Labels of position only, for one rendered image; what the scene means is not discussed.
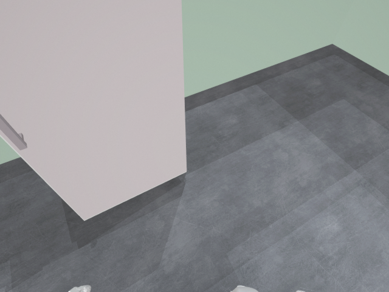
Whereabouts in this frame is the fridge door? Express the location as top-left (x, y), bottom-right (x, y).
top-left (0, 0), bottom-right (187, 220)

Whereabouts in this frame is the handle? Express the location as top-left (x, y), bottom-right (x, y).
top-left (0, 114), bottom-right (27, 150)

